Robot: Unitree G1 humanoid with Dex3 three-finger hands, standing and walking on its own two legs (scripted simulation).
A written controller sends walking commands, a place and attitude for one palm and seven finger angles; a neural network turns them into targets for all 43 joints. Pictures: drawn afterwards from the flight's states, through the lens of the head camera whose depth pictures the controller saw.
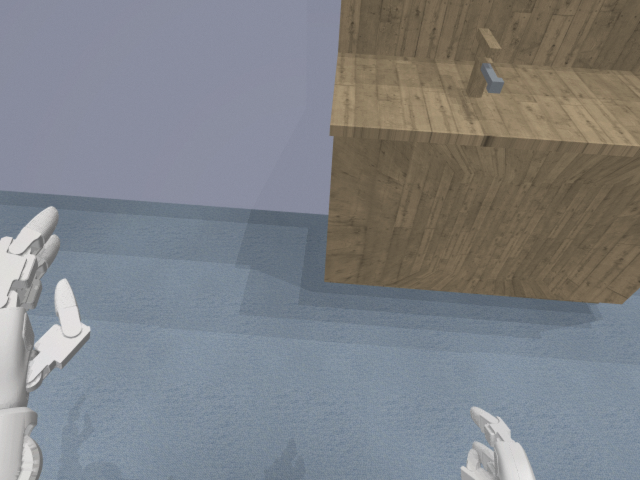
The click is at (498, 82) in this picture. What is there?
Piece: tap's lever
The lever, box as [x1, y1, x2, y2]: [486, 77, 503, 93]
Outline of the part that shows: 490,77 486,87 488,92 499,93 503,84 502,79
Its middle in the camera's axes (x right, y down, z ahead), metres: +0.42 -0.37 +0.93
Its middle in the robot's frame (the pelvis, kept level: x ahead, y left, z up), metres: +0.97 -0.36 +0.07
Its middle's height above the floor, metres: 0.84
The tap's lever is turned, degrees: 0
